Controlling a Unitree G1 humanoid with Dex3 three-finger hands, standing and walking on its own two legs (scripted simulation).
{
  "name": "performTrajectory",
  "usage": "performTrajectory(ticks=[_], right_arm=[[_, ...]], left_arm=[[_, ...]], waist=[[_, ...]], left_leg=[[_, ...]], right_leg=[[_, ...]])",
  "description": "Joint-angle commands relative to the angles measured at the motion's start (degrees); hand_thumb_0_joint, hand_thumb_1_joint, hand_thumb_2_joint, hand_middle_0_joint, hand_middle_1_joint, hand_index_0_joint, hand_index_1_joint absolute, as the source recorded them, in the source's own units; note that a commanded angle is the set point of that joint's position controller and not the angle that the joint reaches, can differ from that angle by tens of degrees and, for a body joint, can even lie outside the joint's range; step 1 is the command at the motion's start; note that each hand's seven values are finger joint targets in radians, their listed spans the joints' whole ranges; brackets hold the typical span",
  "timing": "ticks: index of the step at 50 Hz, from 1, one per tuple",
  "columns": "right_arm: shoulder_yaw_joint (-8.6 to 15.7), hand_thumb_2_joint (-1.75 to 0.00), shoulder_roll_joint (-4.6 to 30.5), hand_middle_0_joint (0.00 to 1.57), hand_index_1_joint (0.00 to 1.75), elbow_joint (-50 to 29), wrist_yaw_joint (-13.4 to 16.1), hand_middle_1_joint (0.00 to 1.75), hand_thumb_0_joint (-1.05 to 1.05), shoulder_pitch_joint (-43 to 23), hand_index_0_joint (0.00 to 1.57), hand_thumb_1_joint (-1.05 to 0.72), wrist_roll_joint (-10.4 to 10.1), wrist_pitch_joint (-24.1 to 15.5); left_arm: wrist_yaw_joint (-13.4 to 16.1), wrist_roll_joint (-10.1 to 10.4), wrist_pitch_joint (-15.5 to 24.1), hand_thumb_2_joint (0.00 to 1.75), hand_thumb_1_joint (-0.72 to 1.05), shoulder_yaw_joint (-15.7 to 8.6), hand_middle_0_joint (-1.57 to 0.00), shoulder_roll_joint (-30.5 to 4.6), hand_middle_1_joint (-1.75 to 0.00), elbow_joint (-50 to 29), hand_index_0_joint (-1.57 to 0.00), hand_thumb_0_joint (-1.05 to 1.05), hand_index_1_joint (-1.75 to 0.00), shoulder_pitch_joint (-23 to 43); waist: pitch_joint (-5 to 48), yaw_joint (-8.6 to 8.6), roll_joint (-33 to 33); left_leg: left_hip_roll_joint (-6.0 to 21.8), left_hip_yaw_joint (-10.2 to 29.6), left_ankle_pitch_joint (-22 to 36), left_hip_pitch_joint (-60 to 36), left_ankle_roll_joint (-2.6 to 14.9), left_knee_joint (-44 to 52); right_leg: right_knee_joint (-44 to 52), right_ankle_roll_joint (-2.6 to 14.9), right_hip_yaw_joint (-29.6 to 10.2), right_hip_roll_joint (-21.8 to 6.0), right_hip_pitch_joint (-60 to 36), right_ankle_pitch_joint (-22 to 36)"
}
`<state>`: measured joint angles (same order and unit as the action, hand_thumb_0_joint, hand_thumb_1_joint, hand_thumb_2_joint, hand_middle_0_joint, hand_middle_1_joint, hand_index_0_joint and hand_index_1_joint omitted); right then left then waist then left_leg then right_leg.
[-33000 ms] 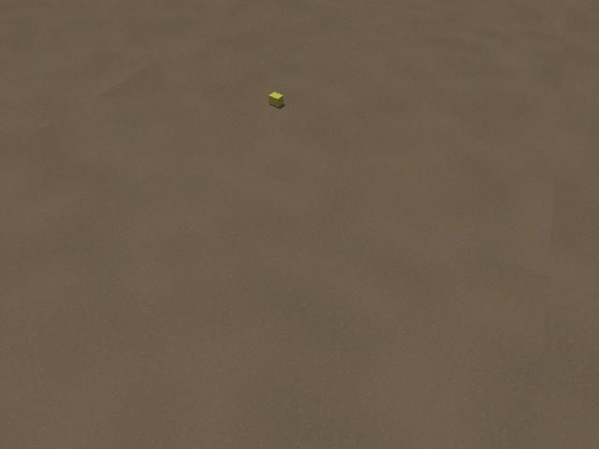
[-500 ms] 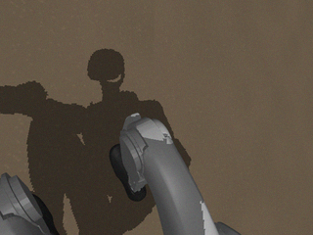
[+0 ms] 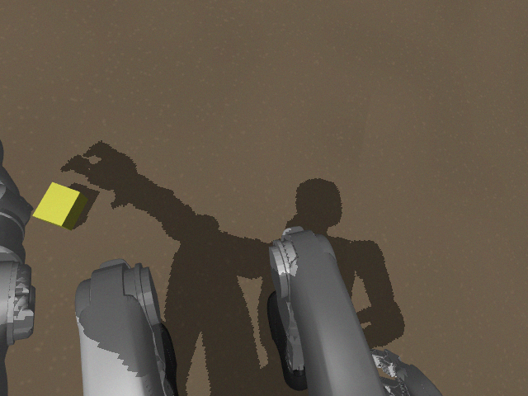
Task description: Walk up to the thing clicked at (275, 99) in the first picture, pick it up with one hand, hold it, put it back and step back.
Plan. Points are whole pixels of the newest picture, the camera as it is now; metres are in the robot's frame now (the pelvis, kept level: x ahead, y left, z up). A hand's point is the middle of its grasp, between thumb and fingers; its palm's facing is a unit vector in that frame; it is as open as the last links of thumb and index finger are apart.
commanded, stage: withdraw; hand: left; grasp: from above
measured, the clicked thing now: (62, 207) +0.47 +0.31 -0.33
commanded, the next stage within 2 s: home in 0.26 s
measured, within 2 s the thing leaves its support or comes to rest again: neither
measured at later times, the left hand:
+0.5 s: hand (33, 208) +0.43 +0.31 -0.20, palm faces -0.47 -0.08 -0.88, open 12.9 cm
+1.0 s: hand out of the picture +0.30 +0.27 +0.01, palm faces -0.29 -0.66 -0.69, open 7.6 cm
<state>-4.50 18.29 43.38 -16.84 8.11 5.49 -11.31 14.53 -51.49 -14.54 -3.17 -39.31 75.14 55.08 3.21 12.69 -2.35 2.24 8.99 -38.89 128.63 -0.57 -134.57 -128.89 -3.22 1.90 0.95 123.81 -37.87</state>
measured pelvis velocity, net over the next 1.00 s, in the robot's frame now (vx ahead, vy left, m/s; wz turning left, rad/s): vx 0.01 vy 0.00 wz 0.08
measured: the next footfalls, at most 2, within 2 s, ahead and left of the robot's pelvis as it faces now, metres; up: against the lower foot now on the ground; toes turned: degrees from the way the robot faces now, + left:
none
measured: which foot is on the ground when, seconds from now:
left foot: down 0.00-1.00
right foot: down 0.00-1.00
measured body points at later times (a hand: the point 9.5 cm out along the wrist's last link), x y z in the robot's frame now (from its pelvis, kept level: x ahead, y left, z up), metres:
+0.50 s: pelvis +0.00 +0.00 -0.02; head +0.25 +0.07 +0.34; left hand +0.45 +0.31 -0.15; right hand +0.05 -0.29 -0.12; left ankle +0.08 +0.13 -0.32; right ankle +0.11 -0.14 -0.32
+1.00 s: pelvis +0.01 +0.00 +0.12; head +0.18 +0.04 +0.53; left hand +0.31 +0.30 +0.05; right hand +0.23 -0.24 +0.01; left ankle +0.08 +0.13 -0.32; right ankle +0.11 -0.14 -0.32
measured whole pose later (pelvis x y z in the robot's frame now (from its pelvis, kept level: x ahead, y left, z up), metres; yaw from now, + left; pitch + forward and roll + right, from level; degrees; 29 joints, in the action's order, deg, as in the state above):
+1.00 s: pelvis +0.01 +0.00 +0.12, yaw +5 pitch +33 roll -5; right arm 1.4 15.5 32.4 -3.1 3.0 -0.7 -0.9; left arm -0.4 -28.6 -1.3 -2.4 -27.1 21.1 8.5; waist 10.9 2.2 -1.3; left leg 2.3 5.5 -37.2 107.9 -0.9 -112.0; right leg -108.7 -2.8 1.1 -1.1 104.4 -37.0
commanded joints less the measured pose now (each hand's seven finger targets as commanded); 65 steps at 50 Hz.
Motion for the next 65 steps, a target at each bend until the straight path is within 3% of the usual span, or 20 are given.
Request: performTrajectory(ticks=[1,4,8,12,17,20,23,27,31,36,37,40,41,43,50,52,56,58,61,65], right_arm=[[4.2,-0.89,12.5,0.2,0.3,-1.5,3.7,0.3,0.0,13.0,0.2,-0.89,-0.1,1.9],[3.5,-0.89,12.6,0.2,0.3,-3.1,5.9,0.3,0.0,12.2,0.2,-0.89,0.1,3.4],[2.5,-0.89,12.6,0.2,0.3,-4.5,8.5,0.3,0.0,11.8,0.2,-0.89,0.5,5.2],[2.1,-0.89,13.0,0.2,0.3,-5.5,10.4,0.3,0.0,11.8,0.2,-0.89,0.9,6.8],[2.7,-0.89,14.1,0.2,0.3,-6.1,11.6,0.3,0.0,11.6,0.2,-0.89,1.7,9.0],[4.4,-0.89,14.1,0.2,0.3,-6.6,11.5,0.3,0.0,10.6,0.2,-0.88,2.2,10.4],[7.0,-0.9,13.9,0.2,0.3,-7.2,11.1,0.3,0.0,10.9,0.2,-0.89,2.1,10.8],[10.0,-0.9,13.1,0.2,0.3,-7.1,11.2,0.3,0.0,11.3,0.2,-0.89,1.1,10.7],[12.3,-0.9,11.9,0.2,0.3,-7.2,11.5,0.3,0.0,11.6,0.2,-0.89,-1.0,10.5],[11.9,-0.9,10.9,0.2,0.3,-9.0,12.3,0.3,0.0,8.8,0.2,-0.89,-3.9,10.8],[11.7,-0.9,10.5,0.2,0.3,-9.2,12.5,0.3,0.0,7.8,0.2,-0.89,-4.4,10.8],[11.3,-0.9,10.2,0.2,0.3,-11.7,13.1,0.3,0.0,4.1,0.2,-0.9,-5.3,10.5],[11.0,-0.9,9.3,0.2,0.3,-12.2,13.3,0.3,0.0,3.1,0.2,-0.9,-5.6,10.2],[10.9,-0.9,8.6,0.2,0.3,-13.6,13.6,0.3,0.0,1.6,0.2,-0.9,-6.0,9.7],[10.2,-0.9,6.3,0.2,0.3,-17.1,15.8,0.3,0.0,-1.6,0.2,-0.9,-7.0,7.7],[10.4,-0.9,5.9,0.2,0.3,-18.3,16.6,0.3,0.0,-1.8,0.2,-0.9,-7.2,7.1],[9.9,-0.9,4.9,0.2,0.3,-19.8,18.1,0.3,0.0,-2.5,0.2,-0.9,-7.6,5.9],[9.8,-0.9,4.7,0.2,0.3,-20.5,18.9,0.3,0.0,-2.3,0.2,-0.9,-7.8,5.4],[9.0,-0.9,3.6,0.2,0.3,-20.1,20.1,0.3,0.0,-1.2,0.2,-0.9,-7.9,4.4],[7.8,-0.9,2.5,0.2,0.3,-20.4,21.7,0.3,0.0,0.4,0.2,-0.9,-8.1,3.0]], left_arm=[[-3.1,-5.6,7.7,0.93,-0.43,2.7,-0.14,-11.3,-0.97,-4.2,-0.15,0.0,-0.96,21.5],[-4.8,-7.9,12.9,0.95,-0.45,2.6,-0.11,-14.6,-0.99,-1.9,-0.13,0.0,-0.98,21.8],[-6.5,-11.4,19.7,0.92,-0.41,2.1,-0.15,-17.2,-0.96,-0.8,-0.16,0.0,-0.95,20.3],[-6.6,-14.0,25.8,0.9,-0.39,0.0,-0.15,-20.6,-0.95,-4.7,-0.17,0.0,-0.93,16.5],[-3.1,-15.9,31.9,0.88,-0.39,-7.4,-0.15,-26.9,-0.93,-12.1,-0.18,0.0,-0.91,8.7],[-0.2,-16.1,34.2,0.98,-0.24,-9.2,-0.26,-26.4,-0.77,-19.8,-0.23,0.0,-0.75,4.6],[1.7,-14.5,33.9,0.91,-0.05,-10.1,-0.24,-24.6,-0.6,-28.6,-0.22,0.0,-0.62,2.1],[2.3,-10.3,31.3,0.91,0.16,-10.2,-0.23,-21.4,-0.54,-34.3,-0.21,0.0,-0.56,-2.1],[-0.1,-5.2,27.2,0.99,0.33,-7.4,-0.24,-14.9,-0.55,-39.8,-0.23,0.0,-0.57,-7.5],[-5.8,4.3,21.3,1.01,0.53,-4.6,-0.24,-7.6,-0.51,-44.2,-0.23,0.0,-0.52,-18.0],[-7.3,6.6,20.2,1.03,0.61,-2.8,-0.24,-5.0,-0.5,-45.1,-0.23,0.0,-0.51,-21.5],[-11.0,12.9,17.5,1.02,0.78,-3.7,-0.23,-4.5,-0.43,-50.7,-0.23,0.0,-0.43,-27.9],[-12.1,15.2,17.1,1.04,0.86,-2.2,-0.24,-2.0,-0.43,-54.7,-0.23,0.0,-0.43,-28.2],[-13.6,19.0,16.3,1.03,0.94,-2.3,-0.23,-0.1,-0.39,-59.6,-0.23,0.0,-0.4,-30.9],[-12.8,27.4,13.3,0.91,0.89,-5.9,-0.2,2.5,-0.31,-69.3,-0.2,0.0,-0.31,-42.1],[-12.7,29.9,11.8,0.9,0.83,-5.5,-0.2,4.0,-0.32,-74.6,-0.2,0.0,-0.32,-44.0],[-12.4,36.6,7.2,0.88,0.85,-4.9,-0.2,7.7,-0.3,-78.0,-0.2,0.0,-0.3,-53.1],[-12.3,39.5,5.0,0.89,0.88,-4.9,-0.2,8.4,-0.3,-81.0,-0.2,0.0,-0.3,-56.1],[-11.8,43.9,2.1,0.9,0.89,-3.8,-0.2,11.4,-0.3,-82.1,-0.2,0.0,-0.3,-60.8],[-10.8,48.0,-0.9,0.9,0.9,-4.4,-0.2,13.4,-0.3,-84.6,-0.2,0.0,-0.3,-65.5]], waist=[[27.6,5.01,-7.1],[26.1,4.45,-3.9],[28.0,3.56,-5.4],[33.0,1.24,-8.5],[38.7,-2.14,-13.3],[42.1,-3.29,-16.5],[45.4,-3.94,-19.1],[47.7,-5.42,-18.9],[50.1,-7.26,-18.6],[42.2,-7.6,-9.8],[39.4,-7.45,-8.6],[37.3,-8.56,-5.4],[36.3,-8.35,-5.3],[36.4,-8.72,-5.6],[36.3,-10.35,-5.4],[38.6,-10.15,-6.2],[35.2,-9.98,-3.8],[35.8,-10.03,-3.8],[32.3,-8.53,-2.6],[29.2,-8.75,-1.7]], left_leg=[[-1.6,-5.4,2.3,-21.5,1.56,15.4],[-2.1,-6.4,1.6,-18.5,1.97,14.2],[-2.0,-6.6,3.3,-19.4,1.7,12.9],[-1.7,-6.4,6.7,-22.0,1.45,12.0],[-1.7,-6.6,14.1,-26.4,0.93,10.3],[-1.4,-6.3,15.8,-30.3,0.72,10.0],[-1.1,-6.1,16.4,-34.5,0.64,11.1],[-1.2,-6.4,12.0,-35.5,0.86,14.6],[-1.1,-5.8,9.7,-39.4,1.2,20.4],[-1.3,-4.1,4.7,-36.3,2.48,27.2],[-1.3,-3.5,3.0,-35.5,2.55,29.2],[-1.0,-3.1,1.4,-36.8,2.94,32.7],[-0.8,-3.0,0.7,-37.4,2.94,34.2],[-0.5,-2.9,1.1,-40.3,2.77,36.5],[-0.9,-4.8,2.9,-48.6,2.32,43.6],[-1.0,-5.0,4.2,-52.6,2.07,45.6],[-1.3,-5.1,2.7,-56.6,2.04,51.0],[-1.2,-4.7,4.2,-60.9,1.74,53.7],[-1.3,-5.0,8.9,-64.3,1.56,56.7],[-1.3,-4.9,10.8,-69.8,1.5,62.7]], right_leg=[[15.7,5.06,5.6,2.9,-17.7,1.8],[16.5,4.89,4.9,2.4,-18.3,0.4],[14.8,4.93,5.1,1.9,-18.0,2.0],[12.5,4.74,5.6,1.7,-19.3,6.1],[9.9,4.81,6.8,1.2,-21.0,12.7],[8.5,4.95,7.3,1.3,-19.5,13.8],[8.9,5.15,7.1,0.7,-18.3,14.1],[11.1,5.25,6.7,0.4,-17.4,11.0],[13.8,4.98,5.9,0.3,-18.9,10.7],[20.1,4.39,5.5,0.5,-22.7,8.6],[21.1,4.32,5.5,0.5,-22.7,7.5],[24.7,4.11,4.7,0.5,-26.6,6.7],[25.8,4.08,4.5,0.4,-27.5,6.4],[27.7,4.18,4.0,0.3,-29.1,6.6],[36.5,4.4,2.0,-0.2,-38.8,6.8],[39.1,4.35,1.6,-0.5,-42.2,7.6],[46.2,4.03,0.8,-0.7,-48.8,5.7],[48.6,3.95,0.7,-0.7,-51.8,6.7],[53.0,3.75,0.5,-0.7,-56.8,10.5],[59.5,3.71,0.0,-0.6,-64.5,11.8]])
